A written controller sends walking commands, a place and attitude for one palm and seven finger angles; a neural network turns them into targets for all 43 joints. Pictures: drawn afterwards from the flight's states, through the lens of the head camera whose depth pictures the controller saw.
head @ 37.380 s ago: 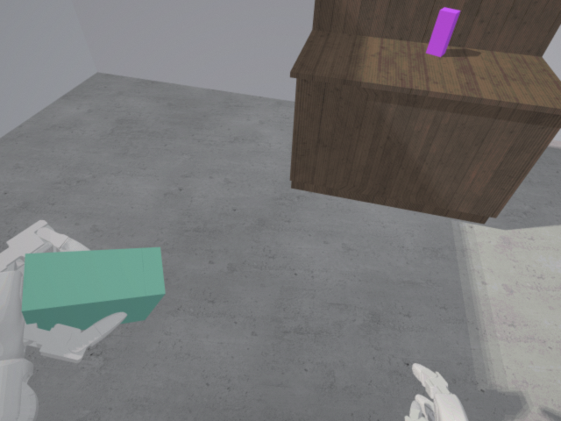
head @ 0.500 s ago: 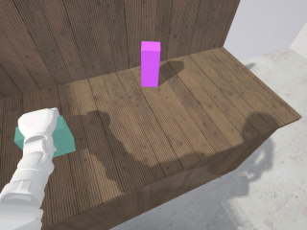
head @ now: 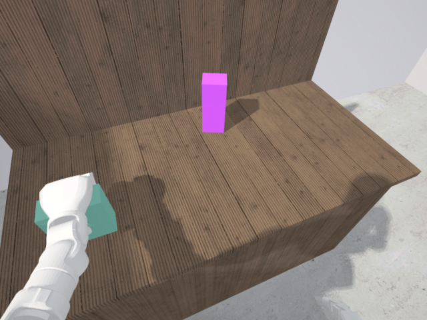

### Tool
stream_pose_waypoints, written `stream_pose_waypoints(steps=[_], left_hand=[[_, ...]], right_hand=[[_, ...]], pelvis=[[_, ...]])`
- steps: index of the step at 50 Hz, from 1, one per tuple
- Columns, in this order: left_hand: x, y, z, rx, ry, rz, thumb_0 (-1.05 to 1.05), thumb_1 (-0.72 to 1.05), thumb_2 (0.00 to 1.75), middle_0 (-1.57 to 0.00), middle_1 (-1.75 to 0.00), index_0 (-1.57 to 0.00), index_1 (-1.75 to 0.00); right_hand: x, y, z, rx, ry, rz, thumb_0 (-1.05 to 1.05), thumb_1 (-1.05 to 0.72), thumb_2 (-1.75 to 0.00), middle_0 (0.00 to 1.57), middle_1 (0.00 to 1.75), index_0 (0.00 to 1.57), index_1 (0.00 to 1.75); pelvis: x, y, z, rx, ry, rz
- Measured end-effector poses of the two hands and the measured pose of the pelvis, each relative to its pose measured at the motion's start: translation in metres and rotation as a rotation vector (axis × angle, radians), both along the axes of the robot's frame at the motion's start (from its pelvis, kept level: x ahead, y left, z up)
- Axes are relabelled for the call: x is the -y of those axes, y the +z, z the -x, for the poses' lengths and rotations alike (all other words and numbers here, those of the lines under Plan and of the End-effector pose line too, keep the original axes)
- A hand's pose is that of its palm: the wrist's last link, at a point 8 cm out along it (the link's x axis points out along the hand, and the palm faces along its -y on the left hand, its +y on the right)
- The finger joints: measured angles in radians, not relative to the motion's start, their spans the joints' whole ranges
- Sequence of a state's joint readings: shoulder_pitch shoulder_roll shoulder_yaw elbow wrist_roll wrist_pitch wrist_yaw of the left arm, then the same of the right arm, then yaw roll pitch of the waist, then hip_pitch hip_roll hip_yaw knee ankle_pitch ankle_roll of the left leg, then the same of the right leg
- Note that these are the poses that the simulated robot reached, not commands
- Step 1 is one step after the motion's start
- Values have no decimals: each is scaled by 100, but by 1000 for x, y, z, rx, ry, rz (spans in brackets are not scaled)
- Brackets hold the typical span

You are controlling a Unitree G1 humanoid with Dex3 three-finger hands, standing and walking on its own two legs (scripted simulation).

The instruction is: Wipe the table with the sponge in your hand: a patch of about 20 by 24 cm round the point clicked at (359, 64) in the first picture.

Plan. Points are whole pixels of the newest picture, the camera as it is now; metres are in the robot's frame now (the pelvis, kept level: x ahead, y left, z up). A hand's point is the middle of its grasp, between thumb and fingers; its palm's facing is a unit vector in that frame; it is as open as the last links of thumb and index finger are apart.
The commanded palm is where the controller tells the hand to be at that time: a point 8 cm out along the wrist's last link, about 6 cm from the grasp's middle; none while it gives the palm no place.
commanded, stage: wipe back along the first lane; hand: left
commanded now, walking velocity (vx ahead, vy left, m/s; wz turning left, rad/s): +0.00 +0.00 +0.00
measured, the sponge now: (83, 221) +0.31 +0.32 -0.04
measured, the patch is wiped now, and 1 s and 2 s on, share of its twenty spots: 1.00 1.00 1.00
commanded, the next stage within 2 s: lift the sponge slowly off the table in 0.98 s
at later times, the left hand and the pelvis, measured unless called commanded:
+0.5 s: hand (81, 230) +0.28 +0.29 +0.00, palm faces -0.04 -0.05 -1.00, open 9.4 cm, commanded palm +0.23 +0.26 +0.03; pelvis +0.00 -0.01 +0.00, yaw +0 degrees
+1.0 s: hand (85, 256) +0.23 +0.26 +0.00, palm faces -0.03 -0.07 -1.00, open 9.4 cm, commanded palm +0.18 +0.24 +0.03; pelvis +0.00 -0.02 +0.00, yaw -1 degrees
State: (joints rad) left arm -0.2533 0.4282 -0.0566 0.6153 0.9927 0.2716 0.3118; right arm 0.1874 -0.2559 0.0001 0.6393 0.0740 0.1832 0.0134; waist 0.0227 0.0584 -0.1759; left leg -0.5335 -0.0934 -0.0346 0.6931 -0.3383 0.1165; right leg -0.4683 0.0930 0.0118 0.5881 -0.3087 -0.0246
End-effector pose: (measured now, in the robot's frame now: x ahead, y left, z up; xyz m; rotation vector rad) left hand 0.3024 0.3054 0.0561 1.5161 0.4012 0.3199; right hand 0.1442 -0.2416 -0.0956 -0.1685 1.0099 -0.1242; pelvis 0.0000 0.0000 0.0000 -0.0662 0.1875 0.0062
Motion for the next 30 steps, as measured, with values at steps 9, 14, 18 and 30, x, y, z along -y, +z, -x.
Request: stream_pose_waypoints(steps=[9,14,18,30], left_hand=[[9,0,21,4,15,5,2,-43,109,-75,-143,-76,-145],[13,-1,25,-9,24,6,2,-43,109,-75,-143,-76,-145],[16,-1,29,-7,25,13,2,-43,109,-75,-143,-76,-145],[29,-1,55,11,13,20,3,-43,109,-74,-144,-76,-145]], right_hand=[[-6,9,-21,69,36,-8,1,-90,-89,20,30,20,30],[-9,11,-31,92,55,-14,1,-90,-89,20,30,20,30],[-11,11,-35,107,62,-25,1,-90,-89,20,30,20,30],[-7,15,-43,141,63,-41,1,-90,-89,20,30,20,30]], pelvis=[[1,1,1,28,7,-5],[3,1,2,34,9,-9],[5,2,0,34,5,-10],[10,3,-4,54,-5,-15]])
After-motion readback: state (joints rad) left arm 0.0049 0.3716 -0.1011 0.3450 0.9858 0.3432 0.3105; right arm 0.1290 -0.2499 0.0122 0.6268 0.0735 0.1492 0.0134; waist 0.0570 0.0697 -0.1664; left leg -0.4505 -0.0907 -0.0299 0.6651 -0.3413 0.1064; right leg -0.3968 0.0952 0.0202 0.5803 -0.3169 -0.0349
